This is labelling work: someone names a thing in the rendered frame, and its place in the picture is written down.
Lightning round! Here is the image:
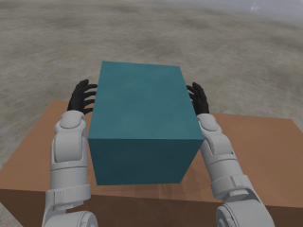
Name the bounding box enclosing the carton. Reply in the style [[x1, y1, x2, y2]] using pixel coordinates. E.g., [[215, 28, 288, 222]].
[[87, 61, 205, 186]]

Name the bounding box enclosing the left robot upper arm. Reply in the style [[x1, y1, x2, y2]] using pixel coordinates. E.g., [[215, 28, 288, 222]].
[[45, 210, 98, 227]]

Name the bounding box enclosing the left robot forearm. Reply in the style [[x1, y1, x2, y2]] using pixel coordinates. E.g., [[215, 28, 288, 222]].
[[42, 110, 91, 227]]

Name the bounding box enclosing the right robot hand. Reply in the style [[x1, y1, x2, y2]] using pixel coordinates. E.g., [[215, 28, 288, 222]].
[[186, 82, 209, 115]]

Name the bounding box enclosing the pedestal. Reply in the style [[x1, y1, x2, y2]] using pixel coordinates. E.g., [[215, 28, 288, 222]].
[[0, 100, 303, 227]]

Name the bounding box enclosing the right robot forearm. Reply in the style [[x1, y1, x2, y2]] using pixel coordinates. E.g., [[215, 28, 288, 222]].
[[197, 113, 276, 227]]

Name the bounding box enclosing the right robot upper arm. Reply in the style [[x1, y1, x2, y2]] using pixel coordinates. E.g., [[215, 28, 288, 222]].
[[216, 199, 275, 227]]

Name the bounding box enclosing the left robot hand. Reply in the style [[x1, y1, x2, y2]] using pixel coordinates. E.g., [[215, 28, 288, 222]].
[[67, 79, 98, 115]]

